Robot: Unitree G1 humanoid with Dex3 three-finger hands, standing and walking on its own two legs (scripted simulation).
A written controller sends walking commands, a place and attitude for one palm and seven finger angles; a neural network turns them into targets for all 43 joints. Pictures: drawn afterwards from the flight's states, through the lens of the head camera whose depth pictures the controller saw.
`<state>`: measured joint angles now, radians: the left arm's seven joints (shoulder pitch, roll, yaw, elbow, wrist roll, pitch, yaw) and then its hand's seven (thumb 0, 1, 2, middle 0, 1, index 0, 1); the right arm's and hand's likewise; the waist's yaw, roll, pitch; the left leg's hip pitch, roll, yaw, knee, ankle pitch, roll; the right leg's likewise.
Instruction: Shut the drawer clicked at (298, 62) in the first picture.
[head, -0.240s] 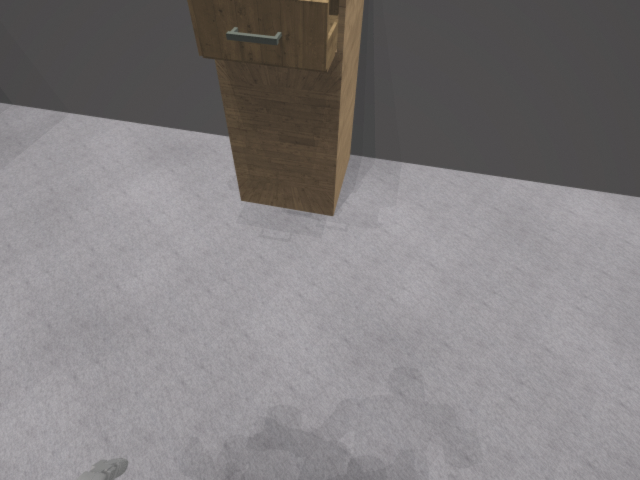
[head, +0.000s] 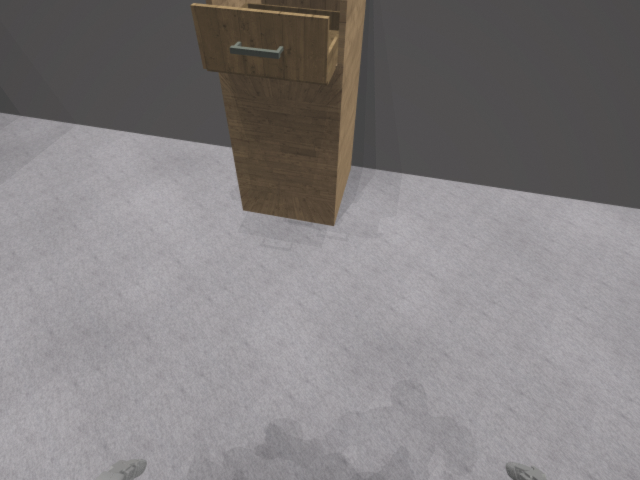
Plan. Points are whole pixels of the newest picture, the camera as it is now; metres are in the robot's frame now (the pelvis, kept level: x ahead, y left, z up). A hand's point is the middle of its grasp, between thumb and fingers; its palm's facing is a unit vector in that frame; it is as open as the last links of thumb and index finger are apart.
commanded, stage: stand and wait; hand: left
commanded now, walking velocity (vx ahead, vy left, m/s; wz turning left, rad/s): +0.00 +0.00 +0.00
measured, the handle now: (257, 49) +1.16 +0.25 +0.04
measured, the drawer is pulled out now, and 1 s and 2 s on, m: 0.14 0.14 0.14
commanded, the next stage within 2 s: look at it before walking up in 0.80 s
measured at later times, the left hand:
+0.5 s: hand out of the picture +0.06 +0.24 -0.15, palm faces -0.05 -0.94 -0.34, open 7.4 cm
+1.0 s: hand out of the picture +0.06 +0.23 -0.15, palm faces -0.06 -0.94 -0.33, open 7.4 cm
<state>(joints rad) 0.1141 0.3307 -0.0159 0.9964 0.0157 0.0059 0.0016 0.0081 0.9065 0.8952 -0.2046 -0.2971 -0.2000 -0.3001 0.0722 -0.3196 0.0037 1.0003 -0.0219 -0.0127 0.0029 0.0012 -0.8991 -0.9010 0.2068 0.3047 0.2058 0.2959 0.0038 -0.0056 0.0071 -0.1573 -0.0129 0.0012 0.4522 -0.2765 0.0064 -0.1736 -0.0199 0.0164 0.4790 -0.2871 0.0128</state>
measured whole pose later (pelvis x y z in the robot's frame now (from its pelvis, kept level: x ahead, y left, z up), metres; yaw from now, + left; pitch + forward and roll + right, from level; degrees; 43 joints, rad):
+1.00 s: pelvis -0.02 -0.01 +0.01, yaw -1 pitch -1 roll +0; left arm 0.14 0.34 -0.01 1.07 0.02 0.00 0.00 0.01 0.91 0.90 -0.20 -0.30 -0.20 -0.30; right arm 0.12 -0.33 0.00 1.11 -0.01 -0.01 0.01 0.00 -0.90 -0.90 0.21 0.30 0.20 0.30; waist -0.01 -0.01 0.03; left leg -0.15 0.01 0.01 0.38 -0.21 -0.01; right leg -0.16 0.00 0.02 0.39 -0.21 0.00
